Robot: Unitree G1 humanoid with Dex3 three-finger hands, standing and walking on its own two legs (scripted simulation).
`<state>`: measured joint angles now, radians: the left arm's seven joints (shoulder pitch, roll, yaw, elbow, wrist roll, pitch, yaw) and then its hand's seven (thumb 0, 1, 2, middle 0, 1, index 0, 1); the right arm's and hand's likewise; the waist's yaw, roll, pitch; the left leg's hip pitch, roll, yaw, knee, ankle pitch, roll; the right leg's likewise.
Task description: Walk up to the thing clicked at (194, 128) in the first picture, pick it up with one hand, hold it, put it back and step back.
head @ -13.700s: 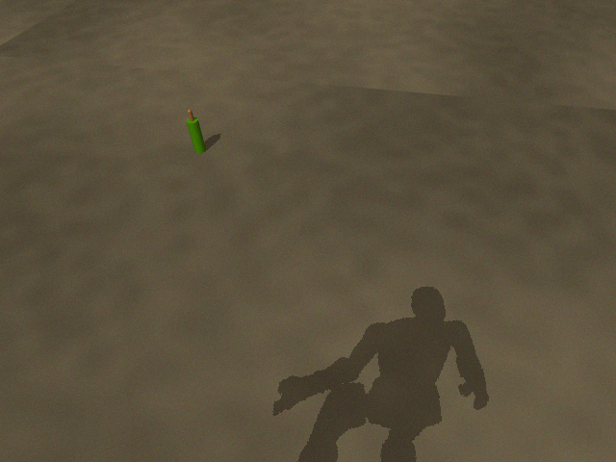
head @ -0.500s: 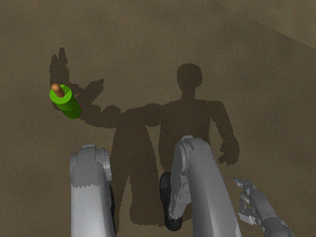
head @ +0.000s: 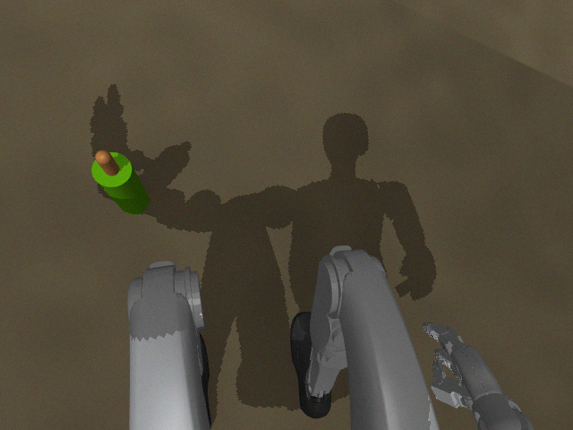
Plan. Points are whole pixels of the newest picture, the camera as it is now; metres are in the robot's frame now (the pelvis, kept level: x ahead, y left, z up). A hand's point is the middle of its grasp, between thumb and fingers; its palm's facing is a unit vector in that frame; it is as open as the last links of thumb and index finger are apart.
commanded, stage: go down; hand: left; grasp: from the side
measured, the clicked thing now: (121, 182) +0.48 +0.25 -0.26
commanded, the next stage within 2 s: none
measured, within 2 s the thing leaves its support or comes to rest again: neither
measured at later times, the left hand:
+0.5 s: hand out of the picture +0.39 +0.43 +0.03, palm faces +0.17 -0.98 -0.05, open 17.5 cm
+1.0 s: hand out of the picture +0.39 +0.42 +0.03, palm faces +0.17 -0.98 -0.05, open 17.6 cm
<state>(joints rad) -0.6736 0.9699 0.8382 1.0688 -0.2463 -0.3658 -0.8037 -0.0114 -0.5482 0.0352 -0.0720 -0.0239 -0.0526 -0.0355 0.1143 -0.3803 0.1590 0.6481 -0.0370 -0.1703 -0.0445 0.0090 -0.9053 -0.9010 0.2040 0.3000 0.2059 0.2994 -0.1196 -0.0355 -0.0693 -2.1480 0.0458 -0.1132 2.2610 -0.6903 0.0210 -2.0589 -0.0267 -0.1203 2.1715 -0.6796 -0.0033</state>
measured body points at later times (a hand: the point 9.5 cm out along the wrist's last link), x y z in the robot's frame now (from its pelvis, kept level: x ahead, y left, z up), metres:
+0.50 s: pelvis +0.00 +0.00 +0.00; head +0.21 +0.08 +0.39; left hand +0.38 +0.48 +0.04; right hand +0.15 -0.27 -0.09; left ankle +0.08 +0.12 -0.35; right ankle +0.10 -0.12 -0.35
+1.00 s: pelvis +0.00 +0.00 +0.00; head +0.22 +0.08 +0.38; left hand +0.38 +0.48 +0.03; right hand +0.15 -0.28 -0.10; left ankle +0.08 +0.12 -0.35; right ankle +0.10 -0.12 -0.35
